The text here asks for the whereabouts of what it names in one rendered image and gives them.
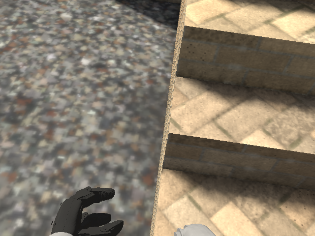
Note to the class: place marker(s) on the stairs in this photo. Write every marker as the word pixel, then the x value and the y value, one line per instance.
pixel 238 145

